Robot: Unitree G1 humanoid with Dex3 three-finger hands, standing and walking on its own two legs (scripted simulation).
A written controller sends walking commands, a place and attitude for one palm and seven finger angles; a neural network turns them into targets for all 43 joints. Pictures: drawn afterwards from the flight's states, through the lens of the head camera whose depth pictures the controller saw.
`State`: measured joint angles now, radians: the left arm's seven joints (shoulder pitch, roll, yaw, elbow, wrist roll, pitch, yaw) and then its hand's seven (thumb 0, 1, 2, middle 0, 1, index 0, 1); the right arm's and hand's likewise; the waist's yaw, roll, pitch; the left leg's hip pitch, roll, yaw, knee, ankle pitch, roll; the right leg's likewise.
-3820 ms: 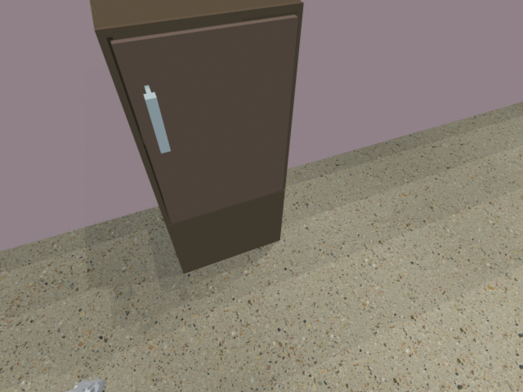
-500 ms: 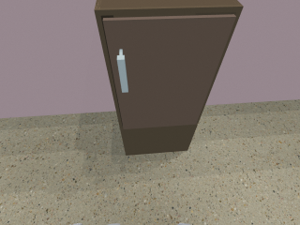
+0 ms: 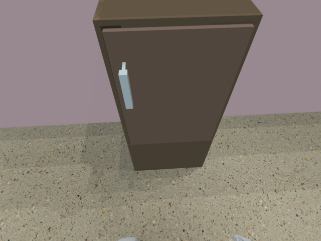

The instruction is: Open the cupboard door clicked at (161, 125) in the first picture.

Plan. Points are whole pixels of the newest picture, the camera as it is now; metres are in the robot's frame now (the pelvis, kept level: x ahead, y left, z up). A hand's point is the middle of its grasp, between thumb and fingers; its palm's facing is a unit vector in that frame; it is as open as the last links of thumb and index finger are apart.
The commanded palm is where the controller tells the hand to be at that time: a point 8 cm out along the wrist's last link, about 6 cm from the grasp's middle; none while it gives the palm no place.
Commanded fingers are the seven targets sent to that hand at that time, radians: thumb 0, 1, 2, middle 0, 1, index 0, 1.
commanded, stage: come to a stop and stand still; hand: left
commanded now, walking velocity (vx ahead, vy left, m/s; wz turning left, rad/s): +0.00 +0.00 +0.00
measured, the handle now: (126, 86) +0.55 +0.16 +0.04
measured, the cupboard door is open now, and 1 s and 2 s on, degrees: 0 0 0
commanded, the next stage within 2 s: look again from close up in 0.64 s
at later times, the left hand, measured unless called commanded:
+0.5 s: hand out of the picture -0.03 +0.14 -0.17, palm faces +0.06 -0.98 -0.18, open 7.3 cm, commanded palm none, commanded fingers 0.00 0.90 0.90 -0.20 -0.30 -0.20 -0.30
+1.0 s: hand out of the picture -0.05 +0.16 -0.17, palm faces +0.04 -0.98 -0.20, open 7.4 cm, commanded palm none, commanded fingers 0.00 0.90 0.90 -0.20 -0.30 -0.20 -0.30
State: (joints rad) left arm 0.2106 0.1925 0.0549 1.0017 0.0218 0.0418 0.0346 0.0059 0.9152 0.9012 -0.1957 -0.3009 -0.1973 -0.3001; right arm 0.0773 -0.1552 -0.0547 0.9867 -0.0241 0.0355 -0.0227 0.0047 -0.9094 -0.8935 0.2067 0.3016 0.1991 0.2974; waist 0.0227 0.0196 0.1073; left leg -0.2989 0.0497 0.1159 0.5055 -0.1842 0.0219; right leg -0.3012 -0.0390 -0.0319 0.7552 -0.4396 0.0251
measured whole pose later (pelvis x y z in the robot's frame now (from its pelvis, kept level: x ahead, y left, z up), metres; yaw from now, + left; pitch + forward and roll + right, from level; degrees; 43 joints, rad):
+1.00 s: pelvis -0.04 -0.01 +0.00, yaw +1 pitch -1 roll +0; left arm 0.32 0.14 0.00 1.10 0.02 -0.01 0.03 0.01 0.91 0.90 -0.20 -0.30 -0.20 -0.30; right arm 0.35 -0.13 0.00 1.05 -0.02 -0.01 -0.02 0.01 -0.91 -0.89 0.20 0.30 0.19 0.30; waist -0.01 0.02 0.00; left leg -0.22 -0.01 0.04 0.52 -0.28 0.02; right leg -0.28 -0.05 -0.06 0.53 -0.24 0.01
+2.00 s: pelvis -0.04 -0.04 -0.08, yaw +3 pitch +14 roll -2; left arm 0.35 0.25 0.28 0.02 -0.32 -0.36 -0.34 0.01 0.31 0.65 -0.24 -0.68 -0.24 -0.68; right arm 0.19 -0.18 0.02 0.57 0.02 -0.20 -0.05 0.02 -0.90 -0.89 0.21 0.30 0.20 0.30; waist 0.02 0.02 -0.12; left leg -0.85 0.04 -0.06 1.16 -0.56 -0.03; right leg -0.85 -0.02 -0.14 1.09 -0.49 -0.04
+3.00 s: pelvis -0.03 -0.01 -0.03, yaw +2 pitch +8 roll -1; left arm -0.07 0.39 0.43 0.40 -0.33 -0.22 -0.39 -0.01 -0.50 0.30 -0.30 -1.20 -0.30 -1.20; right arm 0.29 -0.27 0.04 0.58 0.04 -0.18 -0.09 0.02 -0.90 -0.89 0.21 0.30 0.20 0.30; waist 0.00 0.02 -0.07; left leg -0.54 0.02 0.00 0.83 -0.44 0.01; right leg -0.56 -0.03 -0.08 0.78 -0.36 0.00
